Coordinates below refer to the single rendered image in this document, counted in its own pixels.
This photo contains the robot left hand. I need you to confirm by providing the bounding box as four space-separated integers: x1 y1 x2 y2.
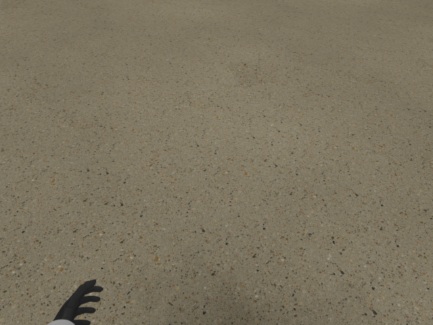
53 280 103 325

